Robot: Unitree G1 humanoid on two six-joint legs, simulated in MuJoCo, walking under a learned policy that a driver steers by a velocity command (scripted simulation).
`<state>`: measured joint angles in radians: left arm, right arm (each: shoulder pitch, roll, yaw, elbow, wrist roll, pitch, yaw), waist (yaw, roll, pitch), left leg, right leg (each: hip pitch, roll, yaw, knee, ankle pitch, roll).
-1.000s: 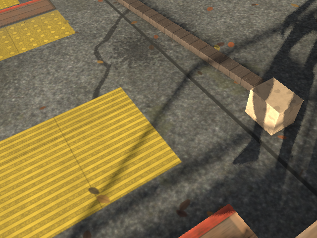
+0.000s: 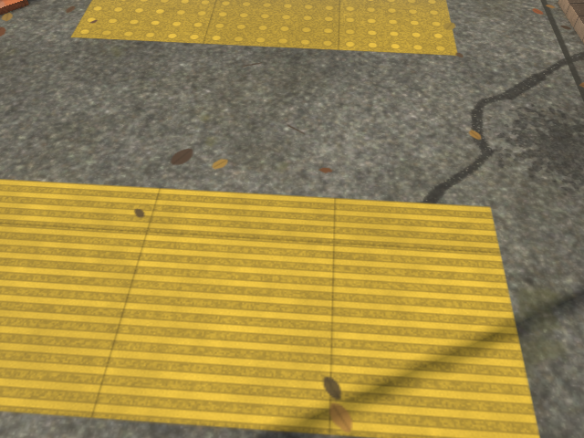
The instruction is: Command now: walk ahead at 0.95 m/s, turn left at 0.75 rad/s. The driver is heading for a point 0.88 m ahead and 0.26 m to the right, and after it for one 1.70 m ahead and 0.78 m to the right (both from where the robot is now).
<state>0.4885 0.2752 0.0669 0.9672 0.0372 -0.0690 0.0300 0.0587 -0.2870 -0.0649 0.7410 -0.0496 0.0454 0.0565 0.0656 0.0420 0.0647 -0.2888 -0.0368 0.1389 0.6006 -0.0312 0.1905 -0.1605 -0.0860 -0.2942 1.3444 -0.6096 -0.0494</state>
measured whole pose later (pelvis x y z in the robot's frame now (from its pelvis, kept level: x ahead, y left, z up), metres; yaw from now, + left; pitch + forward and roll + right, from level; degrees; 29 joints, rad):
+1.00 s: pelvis +0.92 -0.07 -0.16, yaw -33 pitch +1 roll +3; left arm 0.08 0.36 0.08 0.72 0.02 -0.01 -0.06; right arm 0.42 -0.29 -0.06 0.96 -0.03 -0.11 -0.01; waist -0.04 -0.05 0.02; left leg -0.05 0.01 0.17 0.34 -0.29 -0.02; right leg -0.73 -0.06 -0.01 1.26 -0.17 -0.12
